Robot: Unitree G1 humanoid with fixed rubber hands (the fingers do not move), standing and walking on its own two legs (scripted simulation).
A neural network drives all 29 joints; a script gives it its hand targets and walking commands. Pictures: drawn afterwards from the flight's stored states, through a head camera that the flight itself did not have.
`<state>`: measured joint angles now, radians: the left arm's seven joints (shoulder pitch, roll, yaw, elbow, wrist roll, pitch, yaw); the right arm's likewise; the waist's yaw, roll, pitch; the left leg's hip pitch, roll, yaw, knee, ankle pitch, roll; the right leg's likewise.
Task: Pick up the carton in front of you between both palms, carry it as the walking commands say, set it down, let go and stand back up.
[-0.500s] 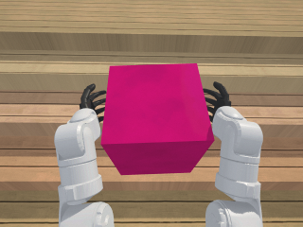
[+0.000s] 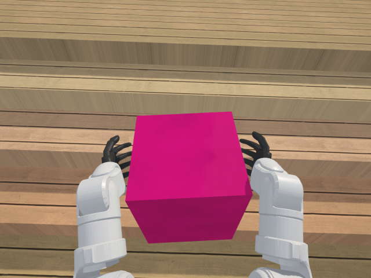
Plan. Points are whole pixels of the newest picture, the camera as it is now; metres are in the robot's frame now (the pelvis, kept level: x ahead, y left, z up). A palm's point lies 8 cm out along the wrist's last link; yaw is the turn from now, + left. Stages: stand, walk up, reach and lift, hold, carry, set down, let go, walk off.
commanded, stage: carry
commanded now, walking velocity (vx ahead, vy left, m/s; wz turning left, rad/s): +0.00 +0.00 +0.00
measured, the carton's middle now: (187, 181) +0.33 +0.01 +0.02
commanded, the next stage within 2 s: none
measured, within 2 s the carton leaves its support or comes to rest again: neither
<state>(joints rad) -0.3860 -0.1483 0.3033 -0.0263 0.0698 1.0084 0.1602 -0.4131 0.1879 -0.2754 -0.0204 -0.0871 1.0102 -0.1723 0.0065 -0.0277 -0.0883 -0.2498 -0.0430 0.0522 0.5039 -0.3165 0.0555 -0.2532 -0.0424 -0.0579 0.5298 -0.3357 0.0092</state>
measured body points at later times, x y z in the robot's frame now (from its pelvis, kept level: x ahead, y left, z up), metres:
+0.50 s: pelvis -0.04 -0.03 +0.00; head -0.07 -0.03 +0.45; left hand +0.28 +0.14 +0.10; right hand +0.28 -0.18 +0.11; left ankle -0.04 +0.09 -0.73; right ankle -0.04 -0.12 -0.73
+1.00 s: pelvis -0.08 -0.04 +0.00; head -0.11 -0.04 +0.45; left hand +0.24 +0.12 +0.10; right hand +0.25 -0.19 +0.11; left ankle -0.04 +0.09 -0.73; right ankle -0.04 -0.12 -0.73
